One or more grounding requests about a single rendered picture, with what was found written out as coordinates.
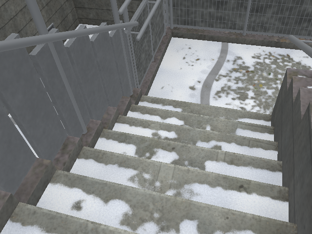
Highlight stairs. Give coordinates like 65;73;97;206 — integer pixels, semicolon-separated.
0;95;297;234

